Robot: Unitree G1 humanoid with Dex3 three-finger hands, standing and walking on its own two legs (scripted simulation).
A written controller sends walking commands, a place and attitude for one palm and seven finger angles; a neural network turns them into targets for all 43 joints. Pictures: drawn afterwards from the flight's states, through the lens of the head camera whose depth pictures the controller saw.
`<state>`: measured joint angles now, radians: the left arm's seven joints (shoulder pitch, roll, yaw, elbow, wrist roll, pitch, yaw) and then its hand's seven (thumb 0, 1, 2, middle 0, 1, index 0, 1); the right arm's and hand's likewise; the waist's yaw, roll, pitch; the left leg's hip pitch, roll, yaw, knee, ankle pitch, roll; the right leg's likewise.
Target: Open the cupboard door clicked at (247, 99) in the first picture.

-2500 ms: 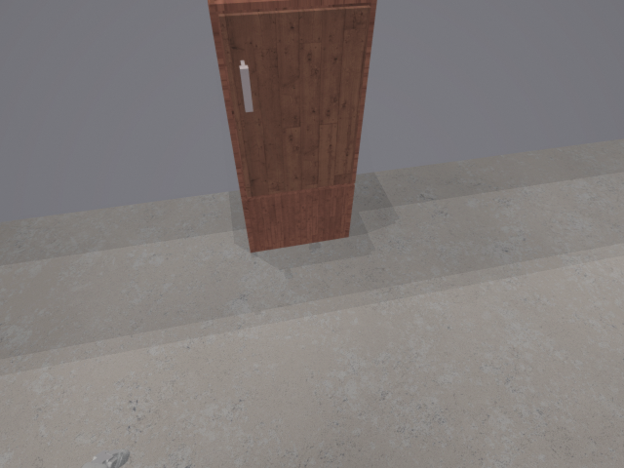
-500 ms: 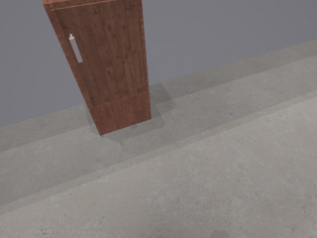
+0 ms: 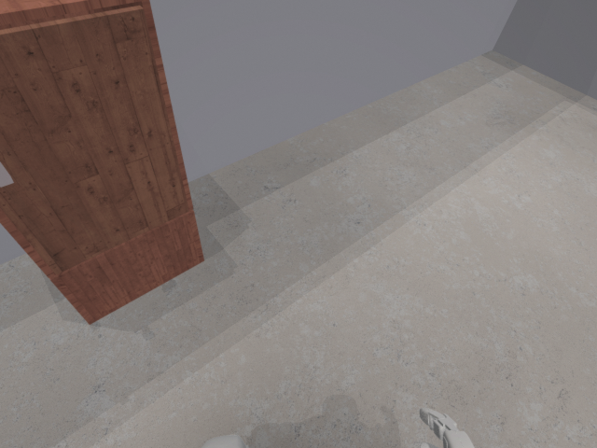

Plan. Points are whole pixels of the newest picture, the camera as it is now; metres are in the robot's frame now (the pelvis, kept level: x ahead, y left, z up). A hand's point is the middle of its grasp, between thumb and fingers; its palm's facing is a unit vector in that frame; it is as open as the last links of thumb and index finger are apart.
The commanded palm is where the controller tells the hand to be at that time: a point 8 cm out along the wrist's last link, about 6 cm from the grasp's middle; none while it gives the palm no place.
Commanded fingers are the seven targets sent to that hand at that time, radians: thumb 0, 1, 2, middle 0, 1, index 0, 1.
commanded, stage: walk to a spot facing it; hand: left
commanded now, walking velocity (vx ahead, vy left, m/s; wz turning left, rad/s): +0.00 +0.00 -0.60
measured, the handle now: out of the picture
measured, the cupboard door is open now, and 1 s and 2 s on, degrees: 0 0 0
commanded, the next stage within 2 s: turn to face it in 0.24 s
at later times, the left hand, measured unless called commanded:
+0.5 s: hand (238, 355) +0.27 +0.13 -0.15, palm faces -0.30 -0.93 -0.22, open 7.3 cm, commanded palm none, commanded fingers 0.00 0.90 0.90 -0.20 -0.30 -0.20 -0.30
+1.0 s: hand (136, 423) +0.16 +0.26 -0.16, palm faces +0.08 -0.97 -0.22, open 7.3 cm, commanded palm none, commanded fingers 0.00 0.90 0.90 -0.20 -0.30 -0.20 -0.30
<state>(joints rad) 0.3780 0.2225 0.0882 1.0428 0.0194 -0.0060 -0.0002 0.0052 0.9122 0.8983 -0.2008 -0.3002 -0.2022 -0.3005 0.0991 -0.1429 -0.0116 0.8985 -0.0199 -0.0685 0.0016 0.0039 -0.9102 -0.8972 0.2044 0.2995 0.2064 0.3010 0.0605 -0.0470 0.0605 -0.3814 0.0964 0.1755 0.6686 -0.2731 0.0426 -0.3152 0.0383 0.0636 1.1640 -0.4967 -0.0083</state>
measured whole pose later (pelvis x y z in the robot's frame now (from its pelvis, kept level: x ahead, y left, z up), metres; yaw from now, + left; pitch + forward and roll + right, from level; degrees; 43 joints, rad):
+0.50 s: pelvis +0.09 +0.00 +0.00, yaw -14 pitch +0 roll +0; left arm 0.08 0.16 0.04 0.92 0.03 0.00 0.00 0.00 0.91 0.90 -0.20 -0.30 -0.20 -0.30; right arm 0.37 -0.19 -0.04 1.05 -0.01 0.00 -0.01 0.01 -0.91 -0.90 0.20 0.30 0.20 0.30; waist -0.08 0.04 0.08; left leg -0.24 0.16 0.29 0.81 -0.52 -0.02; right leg -0.35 -0.04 -0.13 0.65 -0.28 -0.02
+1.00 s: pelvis +0.09 +0.04 +0.01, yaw +2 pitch +1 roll -3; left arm 0.18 0.26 0.10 0.97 0.02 0.07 0.01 0.00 0.92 0.90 -0.20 -0.30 -0.20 -0.30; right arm 0.25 -0.20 -0.06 0.95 -0.02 0.01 -0.01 0.01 -0.92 -0.90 0.20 0.30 0.20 0.30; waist -0.02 -0.03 0.05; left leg -0.31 0.01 0.08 0.54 -0.24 0.08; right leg -0.51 -0.08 -0.05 1.15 -0.37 0.08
